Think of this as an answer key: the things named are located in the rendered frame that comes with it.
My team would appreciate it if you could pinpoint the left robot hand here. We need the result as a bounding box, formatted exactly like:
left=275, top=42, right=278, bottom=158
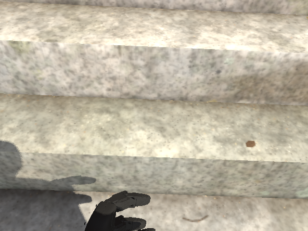
left=84, top=191, right=156, bottom=231

